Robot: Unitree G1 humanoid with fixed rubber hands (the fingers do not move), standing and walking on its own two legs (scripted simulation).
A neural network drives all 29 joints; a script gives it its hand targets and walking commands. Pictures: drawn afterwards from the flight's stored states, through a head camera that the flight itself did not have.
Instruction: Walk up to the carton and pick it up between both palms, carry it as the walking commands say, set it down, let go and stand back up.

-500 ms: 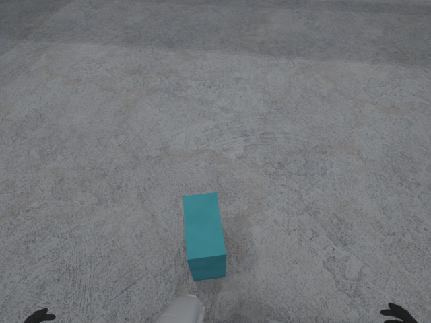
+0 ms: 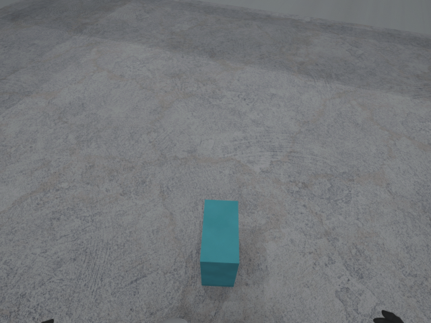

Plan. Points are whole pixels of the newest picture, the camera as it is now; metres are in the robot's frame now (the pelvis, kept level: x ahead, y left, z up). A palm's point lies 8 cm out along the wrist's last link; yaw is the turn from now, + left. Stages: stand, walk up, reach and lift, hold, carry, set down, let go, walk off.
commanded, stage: walk up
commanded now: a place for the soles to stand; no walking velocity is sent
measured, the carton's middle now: (219, 244) +0.52 +0.00 -0.60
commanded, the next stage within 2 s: stand in 1.46 s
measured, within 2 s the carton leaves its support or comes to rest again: neither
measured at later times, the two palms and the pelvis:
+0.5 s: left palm (36, 318) +0.14 +0.33 -0.07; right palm (386, 316) +0.17 -0.30 -0.07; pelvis +0.03 +0.01 +0.02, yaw +2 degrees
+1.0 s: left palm (39, 300) +0.17 +0.35 -0.08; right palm out of the picture +0.15 -0.31 -0.07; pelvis +0.08 +0.02 +0.02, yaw +1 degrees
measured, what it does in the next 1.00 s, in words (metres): shifts its weight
